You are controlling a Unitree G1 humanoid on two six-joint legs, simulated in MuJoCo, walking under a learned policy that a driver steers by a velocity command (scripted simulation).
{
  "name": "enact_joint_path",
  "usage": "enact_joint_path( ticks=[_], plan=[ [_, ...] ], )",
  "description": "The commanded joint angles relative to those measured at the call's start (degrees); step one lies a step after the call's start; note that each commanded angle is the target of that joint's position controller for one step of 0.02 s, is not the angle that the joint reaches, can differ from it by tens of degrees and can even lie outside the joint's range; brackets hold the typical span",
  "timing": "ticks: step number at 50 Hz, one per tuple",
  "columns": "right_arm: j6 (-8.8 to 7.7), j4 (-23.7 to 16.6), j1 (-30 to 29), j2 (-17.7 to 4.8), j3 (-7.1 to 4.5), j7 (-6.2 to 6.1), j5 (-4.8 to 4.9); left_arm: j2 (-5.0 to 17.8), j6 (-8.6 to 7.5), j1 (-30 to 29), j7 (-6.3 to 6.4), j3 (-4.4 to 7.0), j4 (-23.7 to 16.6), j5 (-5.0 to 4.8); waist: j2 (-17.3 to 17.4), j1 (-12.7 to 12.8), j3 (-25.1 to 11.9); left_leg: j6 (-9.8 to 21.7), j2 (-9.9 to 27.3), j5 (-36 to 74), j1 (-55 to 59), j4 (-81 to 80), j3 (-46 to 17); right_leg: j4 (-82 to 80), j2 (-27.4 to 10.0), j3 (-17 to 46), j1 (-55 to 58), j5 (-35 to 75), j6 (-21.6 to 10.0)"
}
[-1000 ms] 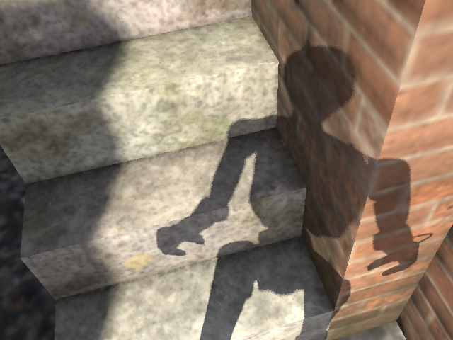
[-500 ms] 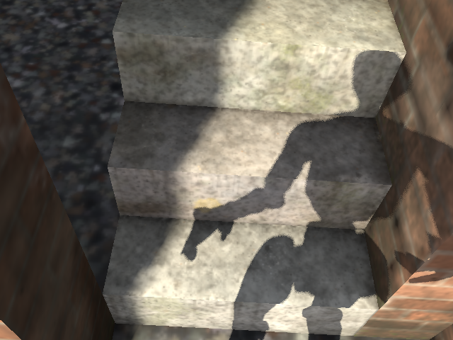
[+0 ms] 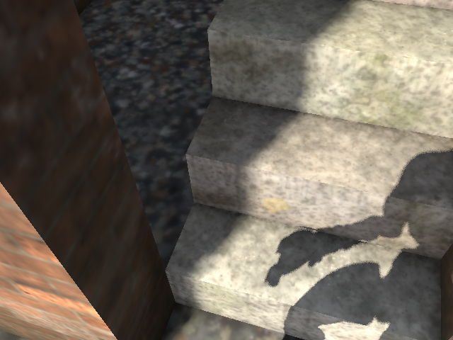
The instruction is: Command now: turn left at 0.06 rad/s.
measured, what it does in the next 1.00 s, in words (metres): walks ahead, turning right: left foot, then right foot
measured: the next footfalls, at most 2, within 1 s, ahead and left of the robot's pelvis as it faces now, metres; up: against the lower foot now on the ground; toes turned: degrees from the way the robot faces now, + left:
left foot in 0.10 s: +0.04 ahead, +0.13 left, +0.00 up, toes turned -4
right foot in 0.44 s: +0.02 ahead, -0.14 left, +0.00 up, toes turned -12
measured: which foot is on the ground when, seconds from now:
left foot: up 0.00-0.08, down 0.10-0.42, up 0.44-0.90, down 0.92-1.00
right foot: down 0.00-0.16, up 0.18-0.42, down 0.44-0.92, up 0.94-1.00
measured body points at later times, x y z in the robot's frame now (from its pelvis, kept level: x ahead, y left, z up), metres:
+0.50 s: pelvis -0.01 -0.03 -0.02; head +0.01 -0.07 +0.43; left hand +0.17 +0.22 -0.09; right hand +0.10 -0.34 -0.12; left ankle -0.01 +0.13 -0.70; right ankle -0.01 -0.13 -0.74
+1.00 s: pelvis +0.11 -0.01 -0.01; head +0.13 -0.02 +0.44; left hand +0.36 +0.17 -0.10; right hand +0.18 -0.32 -0.08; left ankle +0.21 +0.05 -0.74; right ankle +0.00 -0.12 -0.71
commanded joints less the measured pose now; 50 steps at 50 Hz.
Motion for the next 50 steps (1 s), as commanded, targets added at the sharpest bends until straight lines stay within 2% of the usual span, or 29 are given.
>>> enact_joint_path(
  ticks=[1, 3, 5, 6, 8, 11, 12, 14, 17, 20, 21, 22, 23, 24, 25, 26, 27, 29, 30, 34, 35, 38, 41, 43, 45, 46, 47, 48, 50],
  plan=[
    [-1.29, -4.5, -4.4, 0.5, 0.82, 0.48, 0.09, 8.3, -0.20, -3.4, 0.00, 1.48, -4.9, -0.49, -11.4, -0.3, -4.3, -0.9, 0.1, 2.6, 7.0, -18.7, 5.4, -7.3, -8.7, 11.1, 3.6, 8.3, -9.9],
    [-1.25, -2.2, -1.3, -3.7, -0.89, 0.12, -0.03, 11.0, -0.57, -1.7, -0.60, 2.36, -5.3, -1.00, -10.4, -1.0, -3.2, 1.0, -1.9, 12.2, 12.9, -30.0, 6.9, -7.0, -9.4, 14.1, 2.2, 7.5, -8.4],
    [-1.22, -2.7, 0.6, -7.4, -1.70, -0.57, -0.31, 10.7, -1.94, -1.3, -0.91, 2.44, -5.6, -1.38, -9.3, -2.0, -4.3, 4.7, 3.5, 19.2, 19.5, -31.2, 1.8, -5.4, -9.8, 15.8, -1.5, 9.4, -4.5],
    [-1.32, -1.5, 0.5, -10.8, -2.60, -0.38, -0.90, 9.2, -2.51, -1.7, -0.90, 2.16, -7.2, -1.07, -1.0, -0.2, -6.1, 7.7, 5.3, 20.1, 19.4, -26.5, 0.6, -3.0, -5.7, 9.9, -3.3, 7.5, -2.1],
    [-1.74, -2.5, -0.3, -6.7, -1.78, -0.39, -1.08, 9.0, -2.71, -4.4, -0.23, 2.10, -8.6, -1.03, 5.2, -2.1, -5.8, 11.3, 7.7, 16.7, 18.8, -30.7, -3.0, 5.2, -1.2, 5.6, -6.3, 2.1, 0.5],
    [-1.99, -2.8, 0.5, -7.1, -2.27, -1.50, -0.63, 9.1, -1.52, -4.3, -0.93, 2.92, -10.5, -0.81, 13.5, -3.1, -3.9, 20.1, 20.8, 23.4, 19.7, -35.2, -13.2, 27.3, -0.9, 2.2, -18.6, -17.1, 1.6],
    [-1.72, -3.2, 1.4, -7.0, -2.16, -1.76, -0.53, 10.3, -1.24, -3.3, -1.50, 3.68, -10.4, -1.24, 10.6, -3.4, -3.4, 22.6, 23.1, 29.3, 19.8, -35.2, -14.2, 37.3, -1.7, 3.3, -21.3, -22.7, 2.6],
    [-1.21, -4.1, -4.8, -8.5, -2.75, -1.88, 0.06, 8.6, -0.07, 0.5, -2.73, 3.49, -9.5, -1.34, 5.5, 0.9, -3.3, 19.5, 19.2, 28.7, 18.4, -33.1, -6.8, 36.3, -5.3, 4.9, -20.7, -18.5, 4.3],
    [0.64, -4.3, -6.5, -9.4, -3.01, -1.65, -0.17, 5.5, 0.35, -1.7, -4.05, 1.63, -9.5, 0.10, 5.8, -1.3, -4.5, 17.0, 14.2, 31.5, 13.2, -30.2, 3.4, 25.9, -4.2, -2.6, -11.0, -12.8, 5.6],
    [0.85, -4.6, -6.5, -8.7, -2.86, -1.04, 0.66, 7.9, 0.04, 3.4, -3.85, 2.52, -8.7, -0.93, 3.8, -0.2, -7.7, 14.6, 13.6, 25.0, 12.6, -23.7, 6.0, 10.6, -0.5, -7.6, -1.5, -3.4, 3.3],
    [1.41, -3.0, -0.3, -6.9, -2.09, -0.35, -3.32, 5.9, 0.15, 6.5, -3.45, 2.35, -7.6, 0.65, 0.8, -0.6, -8.7, 12.4, 10.9, 18.9, 10.3, -17.4, 9.4, 0.5, 1.4, -5.6, 4.8, -5.0, 1.2],
    [1.85, -3.6, 0.4, -3.0, -1.47, 0.03, -4.15, 9.3, -0.48, 8.6, -2.98, 2.77, -7.7, 2.03, -12.2, -0.3, -6.1, 8.9, 5.0, 2.3, 0.5, -4.0, 14.5, -7.5, -8.4, 11.0, 8.2, -5.1, -1.6],
    [2.33, -9.7, -3.8, -2.4, -1.03, 0.25, -4.80, 20.2, -0.52, 10.0, -2.53, 5.52, -8.8, 0.80, -28.4, 0.6, -6.5, 6.7, -3.3, -14.1, -13.0, 5.5, 10.3, -15.7, -21.2, 38.6, 8.8, -3.3, -11.7],
    [2.49, -9.0, -6.1, -6.0, -2.02, -0.29, -4.49, 17.5, -0.77, 8.4, -2.24, 5.37, -9.1, 0.55, -19.5, 1.2, -2.7, 7.4, 0.0, -9.9, -14.8, 10.6, 2.9, -18.1, -21.8, 39.6, 7.4, -16.3, -14.0],
    [0.02, -9.1, -9.5, -8.2, -3.32, -0.62, 1.34, 18.2, -3.24, 8.6, -0.75, 4.73, -7.5, 0.84, -14.1, 0.9, -5.1, 6.2, 2.5, -5.5, -18.3, 17.8, -1.2, -13.7, -21.4, 39.7, 9.3, -28.6, -15.1],
    [-1.41, -7.3, -8.9, -7.5, -3.10, -0.69, 1.65, 17.2, -3.70, 7.3, -0.08, 4.47, -7.5, 0.17, -10.1, 0.0, -3.7, 5.9, 3.2, -1.3, -20.3, 16.9, -0.6, -13.0, -19.6, 35.0, 10.4, -27.0, -12.4],
    [-2.64, -6.6, -8.5, -8.2, -3.09, -0.37, 0.92, 14.6, -4.08, 5.3, 0.44, 3.23, -7.7, -0.03, -6.6, -0.7, -2.7, 5.6, 3.6, 4.0, -20.0, 11.9, -0.4, -12.7, -17.9, 31.2, 10.4, -21.8, -11.0],
    [-3.89, -6.2, -11.1, -6.1, -2.52, 0.30, -0.03, 12.5, -4.00, 7.1, 1.26, 2.18, -6.6, 0.35, -7.4, 0.0, -2.8, 4.4, 2.9, 11.8, -17.8, 6.9, 1.3, -13.4, -14.7, 25.7, 11.4, -13.2, -9.7],
    [-4.43, -6.1, -10.3, -5.4, -2.36, 0.46, -0.94, 12.9, -3.73, 7.6, 1.35, 2.37, -6.2, 0.55, -9.1, -0.5, -2.8, 3.7, 2.2, 13.5, -15.2, 5.7, 2.3, -13.1, -13.2, 23.2, 9.2, -9.7, -9.8],
    [-4.81, -4.7, -9.6, -4.0, -1.78, 1.12, -1.16, 13.3, -3.89, 8.1, 1.73, 2.41, -5.5, -0.68, -10.0, -0.9, -1.6, 1.9, -1.0, 18.4, -8.3, -6.3, 4.3, -12.8, -10.5, 18.5, 3.4, -4.9, -10.5],
    [-2.99, -5.2, -9.0, -4.8, -2.14, 1.64, -2.26, 15.4, -4.57, 9.7, 1.62, 3.09, -5.6, -0.04, -6.8, 0.4, 1.8, 1.0, 0.0, 15.5, -15.6, -4.1, 0.9, -13.0, -14.5, 25.0, 8.8, 0.3, -10.3],
    [-4.11, -7.3, -14.2, -3.8, -1.36, 1.95, -1.48, 11.9, -3.91, 6.2, 1.86, 2.53, -4.8, -1.83, -12.1, 0.4, -1.6, 1.1, -2.7, 17.3, -7.0, -13.1, 2.6, -7.8, -8.8, 18.7, 2.8, 6.6, -10.4],
    [-4.29, -7.2, -12.2, -4.2, -1.17, 2.70, -1.27, 13.2, -3.20, 4.6, 1.71, 3.01, -5.3, -1.87, -12.6, 0.0, -4.4, 1.7, -3.4, 13.0, -0.3, -16.3, 3.1, -4.8, -9.4, 21.0, 0.5, 5.1, -10.1],
    [-4.02, -7.8, -10.1, -5.3, -1.78, 2.21, -0.61, 12.1, -3.88, 1.1, 1.83, 2.66, -6.1, -1.59, -13.2, -1.8, -4.1, 3.5, -2.5, 16.2, 4.6, -23.5, 2.0, -1.9, -9.4, 22.9, -0.3, 7.9, -7.9],
    [-4.31, -6.8, -5.3, -5.5, -2.07, 1.25, -1.58, 7.7, -4.23, 0.4, 2.02, 1.15, -6.3, -0.56, -11.6, -3.6, -7.1, 5.9, 0.5, 22.9, 17.2, -33.5, 1.7, 2.3, -6.6, 21.4, -2.5, 9.7, -4.4],
    [-4.46, -5.8, -0.3, -7.6, -2.03, 0.93, -2.52, 3.2, -4.80, 2.4, 1.46, -0.46, -6.1, 1.42, -4.8, -3.7, -13.5, 8.1, 10.5, 34.5, 28.4, -33.8, -7.8, 12.2, -3.2, 16.9, -6.3, -6.3, -1.6],
    [-3.34, -4.5, -1.7, -9.6, -2.25, 1.26, -2.79, 2.2, -5.33, 7.4, 1.43, -1.51, -7.3, 0.78, 9.7, 2.2, -12.7, 17.0, 17.0, 28.7, 31.2, -38.5, -23.1, 17.7, 0.2, 11.2, -17.2, -21.5, 1.9],
    [-2.87, -5.1, -3.6, -4.6, -1.31, 1.54, -1.91, 5.3, -5.45, 7.3, 1.77, -1.04, -5.8, -0.29, 9.7, 1.6, -11.4, 21.3, 19.4, 19.9, 27.7, -41.1, -28.7, 24.3, -4.5, 10.0, -16.9, -21.3, 5.1],
    [-1.81, -5.2, -4.1, -1.6, -0.19, 1.32, -1.89, 9.4, -5.07, 2.7, 1.90, 0.23, -4.1, 0.80, 3.7, -0.1, -8.6, 19.4, 14.4, 14.5, 24.0, -40.8, -19.3, 28.3, -6.0, 7.7, -16.9, -18.6, 7.7]
  ],
)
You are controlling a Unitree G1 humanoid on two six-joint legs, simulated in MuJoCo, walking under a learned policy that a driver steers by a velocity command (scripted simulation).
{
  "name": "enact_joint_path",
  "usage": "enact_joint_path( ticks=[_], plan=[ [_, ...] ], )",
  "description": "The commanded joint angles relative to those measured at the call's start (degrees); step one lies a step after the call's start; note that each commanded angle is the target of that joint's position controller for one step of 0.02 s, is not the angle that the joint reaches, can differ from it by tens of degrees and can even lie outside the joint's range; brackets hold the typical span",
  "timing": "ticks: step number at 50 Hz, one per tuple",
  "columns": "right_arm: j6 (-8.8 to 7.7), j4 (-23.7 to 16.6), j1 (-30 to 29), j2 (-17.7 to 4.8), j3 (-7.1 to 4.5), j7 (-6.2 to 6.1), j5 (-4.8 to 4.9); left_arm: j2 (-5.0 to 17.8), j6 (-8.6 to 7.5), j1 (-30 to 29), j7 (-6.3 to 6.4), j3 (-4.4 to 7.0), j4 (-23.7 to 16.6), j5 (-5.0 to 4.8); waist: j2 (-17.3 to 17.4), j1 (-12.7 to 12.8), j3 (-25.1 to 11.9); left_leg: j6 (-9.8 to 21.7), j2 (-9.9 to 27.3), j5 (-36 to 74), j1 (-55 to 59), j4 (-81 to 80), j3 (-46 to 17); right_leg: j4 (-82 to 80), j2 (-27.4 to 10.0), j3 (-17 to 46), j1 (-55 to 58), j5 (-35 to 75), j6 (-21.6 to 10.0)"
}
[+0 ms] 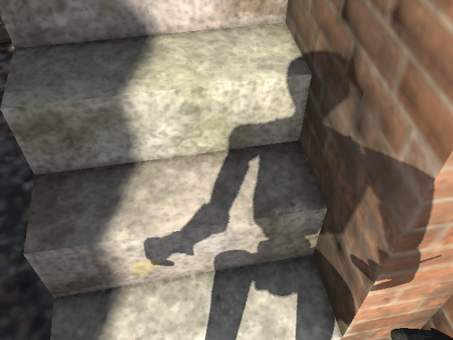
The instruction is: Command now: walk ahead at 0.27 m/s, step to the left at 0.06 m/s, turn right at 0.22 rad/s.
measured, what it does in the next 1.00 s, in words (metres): walks ahead, turning left: right foot, then right foot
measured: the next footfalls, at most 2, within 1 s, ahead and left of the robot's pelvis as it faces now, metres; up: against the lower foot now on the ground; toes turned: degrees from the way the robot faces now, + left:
right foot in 0.20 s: +0.07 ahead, -0.11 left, +0.00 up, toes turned +3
right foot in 0.88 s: +0.18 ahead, -0.05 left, +0.00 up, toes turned +27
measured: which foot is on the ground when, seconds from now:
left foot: down 0.00-0.88, up 0.90-1.00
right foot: up 0.00-0.18, down 0.20-0.52, up 0.54-0.86, down 0.88-1.00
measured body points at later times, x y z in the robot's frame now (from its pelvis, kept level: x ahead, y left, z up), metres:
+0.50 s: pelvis +0.08 +0.04 +0.00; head +0.10 +0.05 +0.45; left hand +0.19 +0.30 -0.12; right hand +0.24 -0.21 -0.12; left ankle +0.06 +0.10 -0.74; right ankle +0.03 -0.11 -0.74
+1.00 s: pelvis +0.10 +0.02 +0.01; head +0.13 +0.04 +0.46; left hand +0.14 +0.31 -0.09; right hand +0.34 -0.16 -0.09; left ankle +0.03 +0.11 -0.66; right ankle +0.14 -0.06 -0.74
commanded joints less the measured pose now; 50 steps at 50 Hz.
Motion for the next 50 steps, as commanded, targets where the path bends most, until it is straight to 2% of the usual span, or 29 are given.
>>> enact_joint_path(
  ticks=[1, 3, 6, 8, 9, 11, 12, 14, 18, 22, 25, 26, 27, 28, 29, 31, 33, 35, 39, 40, 41, 42, 43, 44, 45, 46, 47, 49, 50],
  plan=[
    [1.07, -1.0, 0.8, -4.0, 0.16, -0.63, -1.52, 3.2, 0.94, 2.5, -1.06, 0.21, -1.1, 0.90, 3.0, -1.1, -4.3, 8.5, 18.7, 2.5, 11.1, -11.6, -17.8, 5.2, -1.2, -4.7, -6.7, 1.5, 0.9],
    [1.17, 1.8, 2.2, -5.9, 0.23, -0.64, -0.83, 0.7, 1.40, 2.4, -2.29, -0.50, -1.0, 1.44, 7.2, -0.2, -3.3, 7.0, 13.0, 12.3, 6.6, -9.4, -9.7, -1.9, -0.6, -8.0, 0.4, 3.8, -0.1],
    [1.03, 4.0, 2.9, -4.9, 0.94, -0.44, 0.15, 0.5, 1.08, -0.7, -1.62, -0.95, -0.8, 1.01, 12.4, -1.4, -5.3, 6.5, 11.4, 9.6, 10.8, -7.5, -11.3, -13.4, 1.0, -9.8, 3.1, 7.7, -1.1],
    [1.40, 5.2, 1.9, -5.7, 0.79, -0.79, 1.40, -0.7, 0.01, -2.3, -0.90, -1.55, -0.4, 1.12, 11.0, -0.6, -4.8, 5.1, 10.5, 1.1, 8.7, -6.9, -13.2, -22.4, 0.6, -9.7, 8.3, 17.6, -1.9],
    [1.31, 5.8, 1.5, -5.8, 0.69, -0.71, 1.66, -0.5, -0.39, -2.6, -0.85, -1.64, -0.8, 1.89, 10.7, 0.1, -4.9, 4.0, 9.3, -5.6, 5.0, -6.7, -13.5, -25.1, -0.7, -8.6, 12.6, 21.6, -2.5],
    [0.69, 5.9, 1.0, -3.5, 1.20, 0.05, 1.87, 3.0, -1.03, -3.8, -0.69, -0.97, -1.1, 2.56, 3.4, -0.2, -2.9, 2.0, 5.8, -13.3, -2.2, -6.2, -11.7, -23.3, -6.0, -4.9, 15.1, 14.9, -3.7],
    [0.52, 6.3, 0.2, -3.6, 1.22, 0.38, 1.53, 3.3, -1.03, -4.5, -0.75, -0.63, -0.9, 2.31, -0.9, -0.1, -0.4, 2.1, 4.1, -12.0, -2.3, -3.4, -9.6, -24.8, -6.0, -4.4, 11.9, 11.3, -4.2],
    [-0.21, 7.9, 1.7, -4.5, 1.06, -0.48, 0.82, 1.7, -1.73, -5.0, -0.75, -0.69, -0.6, 0.71, -3.1, -1.3, 1.5, 2.4, 3.8, -1.7, -0.8, 0.5, -8.7, -29.1, -7.4, -3.7, 10.2, 16.0, -4.9],
    [0.27, 9.7, 3.2, -7.0, 0.21, -1.02, 1.38, 1.1, -1.65, -2.5, 0.35, -0.20, 0.2, 0.59, -0.9, -1.3, -4.5, 3.1, 4.8, 9.3, -0.5, 6.2, -9.8, -24.9, -7.7, -8.7, 17.9, 32.3, -6.4],
    [1.06, 9.6, 2.5, -7.4, -0.11, -1.22, 1.24, 1.5, -0.37, -2.6, 0.81, 0.43, 0.5, 0.62, 0.0, -1.6, -4.9, 2.2, 4.8, 10.4, -2.9, 9.5, -9.8, -21.6, -9.4, -10.9, 18.5, 32.8, -7.5],
    [1.58, 10.1, 5.5, -9.7, -1.07, -1.28, 1.18, 0.6, 0.74, -5.4, 0.42, 0.20, -0.8, 0.91, 5.4, -2.9, -5.4, 3.6, 6.7, 21.7, 2.9, 8.7, -15.0, -12.3, -5.6, -16.0, 11.7, 25.0, -5.4],
    [1.28, 10.3, 7.9, -11.4, -1.69, -1.46, 1.23, 1.1, 1.34, -7.5, 0.38, 0.38, -2.1, 1.00, 9.5, -4.0, -5.8, 6.0, 10.0, 26.1, 7.8, 5.0, -24.1, -5.6, -2.3, -17.2, 4.1, 16.1, -3.4],
    [1.31, 10.1, 10.5, -14.2, -2.60, -1.64, 0.21, 0.7, 1.77, -8.4, -0.02, 0.28, -3.1, 0.72, 14.7, -5.3, -5.4, 10.1, 14.0, 29.5, 15.2, -1.0, -36.6, 3.6, 2.5, -15.7, -7.9, -1.2, -1.7],
    [1.10, 10.4, 11.8, -14.6, -2.68, -1.64, -0.53, -0.3, 2.07, -7.6, -0.72, -0.22, -2.9, 0.22, 13.1, -4.8, -5.0, 14.4, 17.2, 32.8, 20.9, -1.9, -41.2, 12.0, 3.2, -10.8, -15.8, -6.3, -1.8],
    [0.98, 9.7, 10.3, -14.6, -2.90, -1.67, -0.33, 0.4, 2.06, -5.4, -0.99, -0.11, -1.4, 0.71, 8.2, -3.6, -5.9, 15.6, 17.5, 33.4, 21.3, -0.8, -39.0, 16.6, 1.6, -7.8, -17.0, -3.3, -2.1],
    [1.28, 7.9, 5.4, -12.9, -2.43, -2.12, 0.84, 1.8, 1.48, -5.9, -0.72, 0.42, -1.4, 1.26, 4.7, -1.8, -3.8, 12.4, 13.5, 36.6, 16.5, 0.7, -29.4, 15.4, -0.1, -8.2, -15.1, 2.1, -2.0],
    [1.69, 7.1, 4.9, -11.4, -1.97, -2.22, 0.69, 1.1, 2.04, -7.5, -0.64, 0.18, -1.9, 1.43, 4.7, -2.5, -5.1, 9.9, 11.3, 43.4, 15.1, 1.4, -25.3, 12.0, 0.9, -10.1, -11.2, 4.7, -1.5],
    [2.22, 6.7, 5.5, -11.8, -2.38, -2.59, 0.20, -0.1, 2.83, -8.1, -0.76, -0.50, -3.1, 0.54, 5.3, -2.7, -5.8, 8.9, 11.0, 45.4, 13.5, 2.6, -24.5, 7.7, 1.9, -11.0, -8.3, 4.7, -1.7],
    [3.58, 5.6, 5.8, -11.4, -2.90, -2.65, 0.85, -0.6, 2.76, -8.7, -0.77, -0.84, -4.8, -1.71, 9.3, -3.5, -6.3, 5.7, 8.6, 33.8, 10.9, 1.4, -27.4, -9.4, 4.8, -10.3, -0.2, 10.3, -3.3],
    [3.14, 4.8, 5.6, -12.2, -3.70, -2.58, 0.93, 0.7, 3.07, -9.6, -0.23, -0.19, -5.5, -1.95, 10.9, -3.5, -4.2, 4.2, 7.4, 25.2, 9.0, 0.8, -29.3, -11.4, 5.5, -10.4, 0.9, 11.7, -3.5],
    [3.11, 3.9, 3.9, -12.7, -4.10, -2.63, 1.20, 0.8, 2.62, -5.9, 0.16, 0.05, -5.2, -1.51, 11.1, -2.1, -5.7, 4.7, 7.4, 18.4, 6.0, -0.1, -31.4, -14.9, 5.3, -8.2, 6.3, 14.9, -4.4],
    [2.90, 2.9, 1.5, -11.8, -4.05, -2.17, 1.70, 0.1, 2.20, -3.0, 0.56, 0.36, -4.3, -1.48, 8.7, 0.1, -5.2, 4.3, 6.6, 8.8, 1.9, 0.0, -32.0, -21.7, 4.7, -8.2, 13.3, 19.5, -4.7],
    [2.74, 2.9, 1.0, -9.9, -3.76, -1.54, 1.73, 0.7, 1.87, -1.1, 1.16, 1.07, -3.8, -0.33, 6.2, 1.2, -4.5, 3.5, 4.4, 0.0, -4.9, 3.1, -31.2, -23.9, 2.3, -7.2, 21.1, 19.1, -4.9],
    [2.03, 1.9, 1.5, -6.1, -2.78, -0.92, 2.06, 2.8, 1.09, -0.5, 1.59, 1.60, -4.4, 0.93, -2.3, 1.4, -3.5, 1.7, 0.3, -13.8, -12.0, 11.5, -26.5, -30.2, -6.9, 1.7, 25.8, 15.6, -6.3],
    [1.48, -0.2, 4.8, -3.5, -1.67, -1.40, 2.68, 6.6, 1.23, -1.3, 1.44, 2.16, -5.0, 1.70, -15.3, -0.5, -6.4, 0.1, -6.3, -29.2, -16.3, 24.8, -14.5, -34.9, -20.6, 14.8, 25.1, 17.4, -12.9],
    [0.43, -0.3, 7.2, -9.7, -3.33, -2.18, 8.87, 6.3, 0.39, -2.0, 1.02, 3.29, -5.2, 2.36, -19.8, -2.3, -9.5, -2.3, 2.9, -29.4, -17.0, 41.9, -10.9, -36.2, -24.2, 18.1, 21.1, -4.3, -17.1],
    [-0.08, -0.9, 3.5, -12.5, -3.37, -2.50, 7.85, 2.3, -0.23, -3.4, 0.36, 2.12, -6.6, 1.00, -15.0, -0.2, -5.9, -3.2, 4.3, -26.6, -18.3, 45.6, -8.0, -37.6, -20.8, 15.3, 17.8, -6.2, -16.9],
    [-0.80, 0.5, 3.1, -7.6, -1.86, -2.38, 3.96, 0.9, -0.38, -2.1, -0.51, 1.79, -4.8, -0.30, -1.5, -0.6, -0.1, -5.2, 5.4, -23.1, -21.4, 45.8, -4.0, -37.5, -15.4, 7.3, 16.2, 2.6, -14.9],
    [0.38, 0.1, 0.3, -4.7, -1.64, -1.00, -3.03, -1.2, -0.72, 1.0, -0.41, 1.06, -2.9, 0.77, 10.4, 1.6, 7.2, -4.2, 1.1, -18.1, -18.2, 44.6, -2.8, -38.1, -12.3, 0.5, 5.7, 17.4, -16.1]
  ],
)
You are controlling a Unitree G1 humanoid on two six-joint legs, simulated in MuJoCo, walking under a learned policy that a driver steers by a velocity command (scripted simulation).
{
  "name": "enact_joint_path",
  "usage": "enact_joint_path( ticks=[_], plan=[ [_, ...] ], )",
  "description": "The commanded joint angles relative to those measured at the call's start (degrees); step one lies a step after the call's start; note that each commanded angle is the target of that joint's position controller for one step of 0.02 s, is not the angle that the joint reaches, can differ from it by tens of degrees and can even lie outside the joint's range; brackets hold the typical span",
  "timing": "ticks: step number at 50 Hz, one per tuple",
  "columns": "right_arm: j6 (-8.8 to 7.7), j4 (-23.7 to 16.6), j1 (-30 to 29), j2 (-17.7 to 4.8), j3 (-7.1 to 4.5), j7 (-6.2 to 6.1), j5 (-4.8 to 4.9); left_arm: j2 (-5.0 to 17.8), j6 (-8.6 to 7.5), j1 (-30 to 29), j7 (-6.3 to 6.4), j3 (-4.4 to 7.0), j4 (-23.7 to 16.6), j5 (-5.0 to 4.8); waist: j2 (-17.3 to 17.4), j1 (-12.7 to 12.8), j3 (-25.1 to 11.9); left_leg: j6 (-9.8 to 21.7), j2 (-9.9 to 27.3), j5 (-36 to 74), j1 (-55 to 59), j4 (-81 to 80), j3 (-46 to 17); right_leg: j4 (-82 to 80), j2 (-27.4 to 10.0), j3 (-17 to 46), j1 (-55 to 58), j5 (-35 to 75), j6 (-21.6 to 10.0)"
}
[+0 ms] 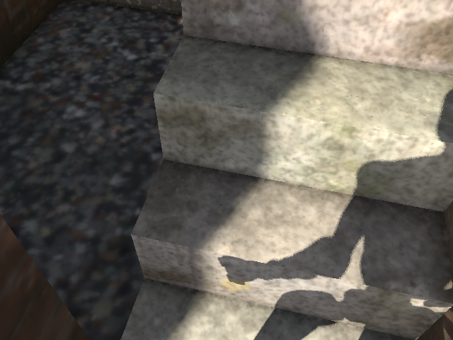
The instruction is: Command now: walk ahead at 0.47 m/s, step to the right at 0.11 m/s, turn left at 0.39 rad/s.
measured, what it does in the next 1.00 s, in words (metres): steps on the spot, turning right: left foot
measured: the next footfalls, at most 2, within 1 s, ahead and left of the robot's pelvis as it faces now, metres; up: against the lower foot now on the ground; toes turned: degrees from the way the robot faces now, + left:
left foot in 0.18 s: +0.07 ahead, +0.12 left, +0.00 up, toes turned +3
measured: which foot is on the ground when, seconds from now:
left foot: up 0.00-0.16, down 0.18-1.00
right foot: down 0.00-0.74, up 0.76-1.00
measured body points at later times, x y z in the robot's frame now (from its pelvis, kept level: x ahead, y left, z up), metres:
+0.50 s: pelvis +0.04 +0.03 -0.01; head +0.07 +0.02 +0.44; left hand +0.19 +0.23 -0.12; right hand +0.21 -0.22 -0.10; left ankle +0.04 +0.11 -0.74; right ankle +0.00 -0.09 -0.74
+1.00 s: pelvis +0.01 +0.02 -0.01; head +0.06 +0.00 +0.44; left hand +0.27 +0.17 -0.10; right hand +0.05 -0.30 -0.11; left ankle +0.03 +0.11 -0.74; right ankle -0.06 -0.08 -0.71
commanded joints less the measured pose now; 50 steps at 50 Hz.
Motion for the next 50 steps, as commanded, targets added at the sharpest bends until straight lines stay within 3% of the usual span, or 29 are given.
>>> enact_joint_path(
  ticks=[1, 3, 4, 6, 8, 9, 10, 11, 14, 15, 16, 18, 21, 23, 25, 30, 32, 34, 36, 38, 39, 40, 41, 42, 43, 44, 45, 47, 50],
  plan=[
    [-0.39, -6.4, -3.3, -0.5, -0.18, 1.55, -5.17, 5.5, -2.09, 3.8, -0.84, 1.38, -1.1, 1.06, 6.3, 0.7, 3.4, 0.1, 1.6, 4.4, -4.5, -0.9, 3.9, -11.1, -13.3, 7.2, -2.9, 8.9, -8.5],
    [0.14, -7.6, -2.1, 3.4, 1.53, 2.18, -3.49, 3.3, -2.57, -1.6, -1.65, 0.28, -2.0, 1.33, -2.6, -1.9, -3.6, 0.8, 3.5, 3.8, 8.2, -15.1, 6.5, -8.9, -10.6, 1.1, -4.4, 22.8, -8.8],
    [0.62, -8.3, -2.2, 3.6, 1.59, 1.77, -2.96, 2.2, -2.26, -1.2, -1.53, -0.07, -1.8, 0.50, -5.9, -1.7, -4.2, 1.1, 4.2, 3.3, 11.3, -21.4, 7.4, -9.1, -11.4, 2.7, -3.8, 24.7, -9.6],
    [0.89, -8.0, -0.2, 3.5, 1.43, 0.35, -2.81, 1.9, -1.59, 1.3, -1.88, -0.32, -0.5, -1.01, -7.1, -2.7, -5.3, 0.9, 3.2, 10.9, 16.1, -34.8, 11.4, -6.0, -11.0, 4.5, 0.0, 27.9, -9.3],
    [0.20, -7.6, 1.7, 2.5, 1.12, -1.05, -4.56, 3.4, -0.51, 3.4, -2.50, 0.42, 0.8, -1.43, -5.0, -4.5, -6.8, 0.5, 4.5, 19.6, 21.8, -42.0, 10.5, 2.3, -8.7, 4.5, 0.5, 33.2, -6.6],
    [-0.80, -7.8, 3.4, -1.1, 0.60, -1.72, -5.61, 2.2, -0.61, 1.3, -3.01, 0.32, -1.0, -2.50, -0.7, -5.8, -9.6, 0.6, 10.5, 28.1, 26.9, -42.4, 5.1, 8.6, -8.4, 5.7, -3.9, 24.5, -4.4],
    [-0.70, -9.4, -2.4, -4.5, -0.28, -2.60, -5.70, -2.9, -0.39, 4.8, -3.15, -0.88, -2.3, -4.13, 11.7, -2.2, -10.3, 3.2, 19.2, 28.9, 23.8, -47.0, -6.7, 8.2, -3.9, 3.0, -7.2, 2.3, -0.4],
    [-0.55, -10.3, -5.5, -2.9, 0.16, -2.51, -5.30, -2.7, 0.47, 9.3, -2.42, -0.98, -1.0, -3.98, 11.6, 0.2, -8.6, 4.5, 22.0, 25.4, 16.4, -49.9, -8.7, 7.7, -5.4, 3.8, -0.8, -7.6, 0.1],
    [-0.32, -10.9, -9.6, -1.3, 0.11, -3.00, -3.63, -0.9, 0.66, 7.0, -1.45, 0.14, -1.7, -2.04, 3.9, 0.2, -2.1, 1.5, 13.8, 20.0, 16.6, -47.1, 0.3, 4.8, -3.6, 4.7, -4.3, 3.2, 0.2],
    [-0.39, -10.6, -8.1, -1.7, -0.36, -3.15, -3.60, -0.3, 0.50, 7.3, -1.39, 0.48, -1.8, -1.95, 3.0, -0.8, -2.8, 1.3, 12.8, 24.7, 19.1, -45.5, 2.2, 5.9, -3.6, 5.3, -5.5, 6.8, 0.4],
    [-0.81, -8.9, -7.6, 1.5, 0.90, -2.53, -2.65, -4.4, -0.60, 5.6, -1.15, -0.93, -4.1, -0.85, 3.3, -0.2, -4.8, 1.5, 10.0, 25.5, 18.0, -44.1, 6.8, 2.3, -6.5, 8.8, -1.2, 11.4, 0.9],
    [-0.87, -7.6, -5.4, 1.3, -0.05, -2.02, -2.96, -0.9, -1.31, 4.5, -0.59, 0.53, -4.8, -1.46, -2.5, -2.8, -6.0, 0.6, 8.2, 34.1, 23.5, -39.2, 8.8, 5.6, -5.9, 9.6, -3.9, 23.0, 1.5],
    [1.29, -6.3, -4.8, -1.6, -1.67, -1.15, -2.52, -2.0, -0.89, 9.3, 0.07, 1.42, -5.0, -2.85, 1.2, -1.9, -9.9, 3.1, 12.4, 46.3, 25.8, -34.3, 9.2, 13.5, -3.1, 6.9, -7.2, 12.9, 3.0],
    [1.96, -6.5, -7.4, 0.0, -1.19, -1.58, -2.05, -3.0, -0.28, 9.8, 0.11, 1.46, -6.1, -1.78, 3.6, -0.6, -8.2, 4.1, 15.2, 45.7, 22.3, -35.4, 8.5, 14.1, -2.6, 6.2, -8.3, 2.7, 3.4],
    [1.40, -6.4, -8.6, 0.2, 0.04, -0.61, -2.23, -2.0, 0.71, 7.8, -0.70, 1.81, -7.3, 0.07, 6.0, 0.1, -6.1, 5.5, 16.6, 37.7, 18.7, -36.3, 9.6, 13.6, -3.1, 6.1, -7.9, -0.9, 3.4],
    [2.57, -8.1, -11.0, -1.9, -0.60, -0.13, -2.35, 3.2, 1.19, 7.1, -1.01, 3.92, -9.7, 0.17, -12.3, 0.0, -8.0, 0.8, 7.0, 15.7, 16.2, -24.3, 15.4, 6.6, -8.1, 22.1, -8.0, 17.1, -1.7],
    [2.45, -8.3, -9.8, -0.2, 0.20, 0.44, -1.88, 4.9, 2.44, 4.5, -0.42, 4.36, -10.7, 0.90, -13.8, -1.1, -6.6, -0.2, 3.1, 1.4, 9.7, -23.1, 14.0, 3.7, -9.8, 27.4, -3.3, 22.0, -4.7],
    [1.49, -6.7, -6.8, -0.1, 0.52, 0.17, -1.22, 4.2, 3.45, 2.1, -0.05, 4.44, -11.0, 1.19, -11.5, -2.4, -4.4, 0.3, 2.4, 1.0, 10.2, -29.9, 13.0, 4.3, -8.0, 26.1, -2.2, 23.2, -3.6],
    [0.77, -5.2, -5.4, -1.9, 0.06, -0.33, -1.75, 2.6, 3.89, -0.2, -0.39, 4.35, -11.7, 0.36, -6.3, -3.0, -4.5, 1.2, 4.8, 13.7, 14.7, -35.7, 11.8, 8.6, -5.2, 21.8, -3.5, 18.3, -0.2],
    [0.82, -4.1, -3.7, -7.0, -1.21, -0.33, -2.88, 0.4, 3.70, 3.1, -0.58, 4.25, -12.7, -0.95, 10.7, -1.7, -7.7, 7.8, 19.8, 51.1, 27.9, -37.2, 1.1, 23.7, 2.3, 11.1, -16.1, -3.8, 4.3],
    [1.18, -4.9, -3.6, -7.8, -1.43, -1.09, -2.44, 2.9, 4.25, 4.2, -0.37, 5.30, -12.2, -0.69, 15.9, -3.2, -8.8, 16.4, 30.6, 69.3, 27.1, -39.1, -5.5, 42.2, 5.0, 4.1, -19.9, -23.5, 6.3],
    [1.35, -4.9, -2.1, -6.7, -0.83, -1.82, -3.08, 5.0, 4.95, 6.5, 0.00, 6.39, -10.6, 0.26, 7.3, -2.5, -7.7, 21.0, 33.0, 75.9, 23.7, -38.8, -3.5, 57.7, 1.8, 2.9, -22.1, -27.5, 7.8],
    [0.10, -4.0, -1.1, -5.7, -0.21, -2.31, -2.87, 4.0, 5.13, 6.0, -0.02, 5.86, -10.2, 0.52, 1.6, -1.2, -5.7, 19.5, 30.7, 74.3, 23.9, -37.6, 0.3, 59.5, -0.7, 3.2, -24.2, -24.3, 8.5],
    [-0.26, -4.2, -4.7, -5.5, 0.02, -2.44, -3.19, 2.9, 5.63, 6.5, -0.27, 5.22, -9.9, 0.10, 3.6, 1.1, -4.2, 16.4, 27.1, 69.0, 21.5, -38.1, 5.3, 56.1, -1.9, 3.4, -22.3, -21.8, 8.6],
    [-0.44, -4.9, -7.8, -5.5, 0.40, -2.90, -3.52, 2.9, 6.30, 5.7, -0.36, 4.84, -9.8, 0.82, 4.7, 2.6, -4.3, 13.7, 23.5, 65.9, 19.5, -38.0, 9.5, 50.4, -2.4, 2.4, -18.5, -19.9, 8.5],
    [0.10, -5.9, -9.0, -5.6, 0.36, -3.10, -4.12, 3.3, 6.82, 5.6, -1.19, 4.52, -8.7, -0.05, 8.2, 2.0, -5.8, 11.5, 20.8, 66.1, 21.3, -36.2, 13.1, 43.1, -1.0, 0.8, -15.4, -20.8, 8.4],
    [1.43, -5.9, -11.4, -10.3, -1.71, -3.40, -1.33, 2.0, 5.57, -3.8, -1.83, 2.79, -13.3, -1.52, 9.8, 0.7, -5.6, 11.9, 22.2, 65.5, 24.2, -35.6, 11.2, 38.5, -5.2, 1.3, -18.4, -20.0, 9.4],
    [3.60, -6.4, -9.7, -10.2, -2.31, -4.49, -2.13, 1.0, 3.96, -6.6, -2.76, 1.69, -13.1, -2.06, 8.4, -1.6, -8.2, 13.5, 23.6, 69.2, 28.5, -33.2, 11.8, 28.5, -5.5, -1.0, -18.2, -20.4, 9.0],
    [4.83, -5.7, -6.5, -11.0, -3.13, -5.05, -1.31, 3.0, 3.56, -3.8, -3.97, 1.85, -11.7, -1.84, 9.0, -2.2, -10.6, 12.9, 26.0, 65.2, 28.6, -30.4, 11.3, 18.9, -4.9, -4.0, -14.3, -11.4, 7.1]
  ],
)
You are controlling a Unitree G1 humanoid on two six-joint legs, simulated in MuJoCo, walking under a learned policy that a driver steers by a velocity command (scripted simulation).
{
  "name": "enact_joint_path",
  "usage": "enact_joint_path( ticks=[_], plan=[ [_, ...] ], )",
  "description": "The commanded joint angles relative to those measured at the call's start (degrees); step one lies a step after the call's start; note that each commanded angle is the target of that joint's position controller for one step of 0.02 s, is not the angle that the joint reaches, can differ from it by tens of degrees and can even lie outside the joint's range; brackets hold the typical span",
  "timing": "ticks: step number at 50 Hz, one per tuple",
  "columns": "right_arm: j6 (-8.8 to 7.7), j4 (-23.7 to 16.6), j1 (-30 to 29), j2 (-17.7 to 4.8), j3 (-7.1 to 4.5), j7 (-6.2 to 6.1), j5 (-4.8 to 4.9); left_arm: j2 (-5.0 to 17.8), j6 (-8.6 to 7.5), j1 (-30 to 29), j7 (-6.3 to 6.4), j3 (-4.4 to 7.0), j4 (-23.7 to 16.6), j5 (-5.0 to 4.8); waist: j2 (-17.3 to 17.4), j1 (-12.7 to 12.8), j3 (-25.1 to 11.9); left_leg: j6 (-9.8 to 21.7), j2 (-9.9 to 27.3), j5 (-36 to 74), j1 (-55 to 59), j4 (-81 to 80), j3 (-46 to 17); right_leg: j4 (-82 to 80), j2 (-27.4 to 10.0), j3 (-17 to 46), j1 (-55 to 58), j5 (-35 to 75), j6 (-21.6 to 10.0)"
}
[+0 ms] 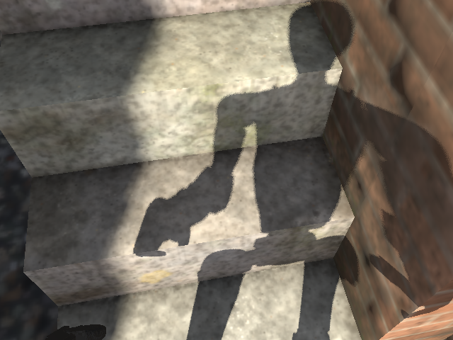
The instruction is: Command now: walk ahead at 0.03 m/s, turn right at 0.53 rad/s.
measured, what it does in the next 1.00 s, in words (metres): steps on the spot, turning left: right foot, then left foot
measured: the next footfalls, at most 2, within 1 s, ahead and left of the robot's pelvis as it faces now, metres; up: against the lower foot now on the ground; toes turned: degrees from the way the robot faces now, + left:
right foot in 0.06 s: +0.02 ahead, -0.13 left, +0.00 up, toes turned -6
left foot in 0.40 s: -0.03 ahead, +0.11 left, +0.00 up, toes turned +1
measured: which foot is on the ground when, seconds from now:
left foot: down 0.00-0.06, up 0.08-0.38, down 0.40-0.68, up 0.70-1.00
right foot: up 0.00-0.04, down 0.06-0.44, up 0.46-0.66, down 0.68-1.00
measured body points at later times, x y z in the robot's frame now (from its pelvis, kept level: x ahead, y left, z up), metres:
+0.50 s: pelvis -0.05 -0.03 -0.01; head -0.03 -0.02 +0.44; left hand +0.08 +0.23 -0.11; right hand +0.10 -0.28 -0.11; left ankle -0.07 +0.11 -0.74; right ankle -0.03 -0.13 -0.73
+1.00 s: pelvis -0.06 -0.04 +0.01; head -0.03 -0.04 +0.46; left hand -0.09 +0.25 -0.10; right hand +0.22 -0.21 -0.07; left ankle -0.10 +0.06 -0.70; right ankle -0.04 -0.16 -0.74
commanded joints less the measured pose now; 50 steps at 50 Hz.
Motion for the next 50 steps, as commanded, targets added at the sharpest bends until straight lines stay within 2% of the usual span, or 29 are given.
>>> enact_joint_path(
  ticks=[1, 2, 3, 4, 5, 6, 8, 9, 11, 15, 17, 19, 22, 25, 28, 30, 31, 32, 33, 34, 35, 36, 37, 39, 41, 44, 45, 48, 50],
  plan=[
    [0.45, -3.6, -0.4, -10.0, -3.40, -0.63, 1.00, 2.7, -1.34, 1.3, -0.98, 0.05, -3.4, 0.13, 8.4, -0.5, -14.5, 9.5, 14.5, 50.0, 13.4, 2.3, -9.0, -12.7, -0.1, -2.1, 2.0, 9.3, -2.5],
    [0.37, -2.6, 1.4, -8.7, -3.08, -0.36, 1.17, 3.2, -1.44, 2.4, -0.48, 0.35, -3.2, 0.53, 5.9, 0.0, -14.5, 6.8, 13.0, 41.1, 9.2, 5.1, -7.3, -17.5, 1.0, -1.6, 6.7, 14.2, -4.1],
    [0.41, -1.5, 4.3, -7.6, -2.66, 0.38, 0.26, 6.1, -2.38, 4.0, 0.26, 1.20, -2.9, 1.88, -1.5, -0.1, -14.1, 2.7, 9.0, 24.4, 2.2, 10.8, -4.2, -19.8, 0.3, 1.8, 12.5, 29.5, -5.5],
    [0.33, -3.9, 1.9, -3.7, -1.30, 1.26, -1.79, 12.6, -3.22, 5.5, 1.51, 2.73, -4.3, 3.63, -17.7, 1.1, -17.0, -2.9, 3.1, -11.7, -16.5, 27.2, -1.7, -19.3, -14.1, 21.8, 24.2, 56.6, -12.9],
    [0.09, -5.0, -1.6, -5.2, -1.30, 1.33, 0.15, 14.6, -4.59, 8.5, 1.03, 2.66, -4.5, 6.60, -17.0, 5.3, -22.1, -5.9, -3.9, -26.0, -19.8, 44.1, -12.3, -23.5, -26.2, 35.2, 18.0, 56.6, -27.4],
    [0.23, -5.1, -5.1, -8.1, -2.30, 1.71, 1.18, 12.5, -5.69, 8.7, 0.50, 1.94, -3.1, 6.53, -7.7, 6.0, -20.8, -5.9, -2.7, -22.4, -21.4, 48.4, -18.6, -24.3, -23.6, 28.0, 15.3, 45.2, -27.6],
    [-0.88, -4.0, -2.6, -3.9, -1.39, 0.54, -0.19, 9.5, -6.33, 2.1, 0.99, 0.93, -0.2, 4.80, -2.8, 1.0, -12.1, -5.8, -0.1, -15.0, -19.6, 38.1, -20.8, -24.6, -16.6, 18.2, 7.9, 29.0, -18.9],
    [-1.53, -3.7, -1.9, -4.0, -1.30, 0.29, -0.89, 7.1, -6.30, 0.0, 1.22, 0.25, 0.6, 3.81, -3.2, 0.2, -9.9, -6.3, -1.1, -12.3, -17.0, 33.0, -19.8, -25.0, -15.0, 15.9, 5.6, 27.5, -17.0],
    [-2.42, -3.0, 0.2, -2.3, -0.83, 0.95, -0.39, 4.7, -6.25, 0.8, 1.79, -0.50, 3.0, 4.06, -5.9, 0.0, -10.1, -6.6, -2.4, -10.6, -10.0, 24.6, -17.7, -26.2, -12.5, 10.8, 3.3, 22.5, -15.1],
    [-2.61, -4.9, -0.4, -4.1, -0.92, 1.53, 0.88, 8.6, -6.34, 2.6, 2.29, 0.80, 4.9, 3.49, -9.5, 2.0, -7.5, -5.5, -4.3, -9.2, -7.1, 12.0, -14.3, -29.0, -12.4, 12.1, 3.5, 8.8, -14.9],
    [-1.99, -4.9, 2.1, -4.5, -0.88, 2.79, 0.21, 8.2, -7.00, 2.2, 2.64, 0.68, 4.9, 2.39, -11.7, 1.1, -7.9, -2.7, -5.5, -5.8, -6.3, 6.4, -12.4, -28.5, -12.5, 12.4, 5.1, 9.2, -14.6],
    [-0.55, -4.5, 2.4, -5.0, -0.64, 3.60, -0.58, 6.1, -7.54, 3.1, 3.06, -0.02, 5.6, 2.50, -9.3, 0.7, -7.6, 1.2, -5.9, -0.7, -3.2, 0.4, -12.2, -26.8, -10.9, 10.4, 3.8, 9.3, -10.7],
    [0.67, -4.0, 6.2, -8.7, -1.86, 3.87, 0.09, 5.1, -7.68, 1.4, 3.32, -0.53, 3.5, 3.11, 4.1, 0.1, -11.0, 10.5, 2.2, 3.8, -2.9, -3.6, -28.0, -13.7, -2.4, -1.0, 0.3, 6.8, -2.7],
    [-1.74, -5.8, 2.5, -8.4, -1.74, 3.17, -0.58, 4.1, -6.18, 0.5, 3.55, -0.57, 2.9, 2.39, 14.5, 0.2, -7.6, 13.8, 8.4, 13.1, -1.1, -11.3, -40.5, 0.1, 1.1, 4.7, -6.2, 1.9, -0.6],
    [-2.84, -6.6, 2.0, -9.2, -2.69, 2.88, 0.23, 6.0, -6.55, 2.2, 2.74, 0.08, 2.9, 1.36, 9.0, 0.8, -10.7, 13.7, 9.1, 31.4, 6.0, -8.1, -40.1, 5.1, 1.1, 8.9, -11.6, -3.6, 0.0],
    [-2.01, -7.3, 0.6, -9.8, -3.49, 2.61, 1.19, 5.5, -7.20, 2.7, 2.47, -0.24, 3.7, 0.81, 5.6, 0.4, -12.7, 11.6, 7.3, 29.7, 7.1, -7.0, -38.6, -0.3, 0.7, 8.3, -8.9, -1.4, 0.0],
    [-1.58, -8.0, -0.1, -10.1, -3.59, 2.86, 0.88, 4.5, -7.23, 2.7, 2.31, -0.64, 3.5, 0.86, 6.1, 0.5, -13.9, 11.0, 5.3, 25.0, 5.3, -7.0, -37.8, -4.0, 2.1, 7.1, -4.9, 0.7, -0.4],
    [-0.54, -6.1, 1.7, -10.0, -3.91, 3.80, -2.94, 0.9, -5.37, 8.0, 1.61, -2.02, 4.2, -0.19, 10.9, 1.4, -13.7, 7.5, 2.9, 21.6, 2.4, -5.2, -31.0, -11.1, 3.7, 0.7, 2.5, 4.8, -3.6],
    [-0.57, -6.5, 2.2, -8.4, -3.91, 4.27, -1.93, 1.4, -4.72, 8.2, 1.92, -1.67, 4.2, 0.40, 9.9, 2.1, -11.0, 4.1, -2.4, 10.0, -4.3, -4.1, -29.3, -19.0, 5.5, -1.3, 9.3, 11.6, -4.9],
    [-0.89, -7.4, 1.1, -5.5, -3.08, 4.62, -1.66, 2.9, -4.35, 8.9, 2.45, -1.31, 3.4, 1.20, 5.3, 2.6, -8.7, 1.5, -6.5, -2.5, -12.5, -0.7, -28.1, -25.0, 1.8, 2.6, 15.3, 13.0, -5.9],
    [-1.23, -9.3, 0.3, -0.4, -1.58, 4.71, -1.68, 7.6, -4.43, 13.0, 2.81, -0.76, 2.2, 2.65, -9.7, 4.7, -8.1, -1.4, -12.0, -12.1, -22.5, 13.0, -23.2, -35.6, -14.7, 21.1, 20.6, 3.9, -9.1],
    [-1.14, -11.3, 0.4, -3.2, -2.34, 4.48, -2.91, 12.3, -3.87, 13.7, 3.24, 0.18, 2.5, 3.52, -16.7, 4.4, -6.8, -2.6, -13.1, -18.1, -23.6, 28.1, -20.9, -39.9, -24.0, 32.5, 9.8, 4.3, -16.4],
    [-1.98, -10.4, 2.6, -5.3, -2.88, 4.94, -3.14, 10.8, -3.78, 12.2, 2.82, -0.01, 2.6, 3.67, -13.2, 2.5, -5.8, -1.8, -9.5, -13.6, -21.9, 35.4, -23.9, -39.3, -23.2, 30.0, 7.6, 3.4, -18.3],
    [-2.37, -7.2, 5.4, -6.4, -3.42, 6.12, -2.05, 7.4, -4.94, 5.1, 2.72, -0.61, 2.6, 2.86, -8.3, -0.8, -5.1, -2.0, -8.9, -3.3, -18.5, 38.0, -21.4, -39.2, -15.4, 16.3, 6.1, 8.5, -14.7],
    [-2.14, -5.9, 5.3, -5.5, -3.31, 6.75, -2.03, 6.0, -5.42, 5.1, 2.87, -0.70, 3.3, 3.04, -5.8, 0.2, -7.2, -2.0, -9.4, -1.2, -19.6, 37.8, -19.0, -36.7, -12.0, 8.9, 12.2, 19.5, -13.9],
    [-2.21, -7.8, 0.9, -3.6, -2.29, 8.19, -1.75, 6.0, -6.79, 9.8, 2.80, -0.17, 5.9, 2.24, -6.3, 3.0, -7.4, -1.1, -9.0, -0.5, -23.4, 29.1, -19.4, -36.2, -14.2, 8.0, 19.9, 18.5, -14.7],
    [-4.19, -11.0, -4.6, -5.2, -2.80, 6.79, 5.45, 12.4, -7.14, 11.3, 4.54, 2.19, 6.9, 1.00, -9.0, 3.4, -8.4, -2.0, -5.2, 0.8, -25.8, 22.6, -17.9, -35.7, -15.0, 9.3, 25.2, 10.4, -13.5],
    [-4.63, -11.2, -5.5, -3.5, -1.34, 5.46, 3.85, 12.1, -6.96, 9.7, 4.80, 2.90, 6.8, 0.60, -9.5, 4.2, -7.9, -1.9, -4.2, -4.6, -18.2, 14.1, -13.7, -36.1, -16.1, 7.5, 20.1, 9.0, -13.4],
    [-4.44, -10.9, -3.3, -2.6, -0.53, 5.61, 3.57, 12.7, -6.67, 8.2, 4.12, 3.13, 7.0, -0.73, -9.4, 3.2, -6.4, -0.8, -3.8, -5.7, -13.3, 10.1, -11.6, -35.4, -16.6, 6.8, 16.2, 9.0, -14.0]
  ],
)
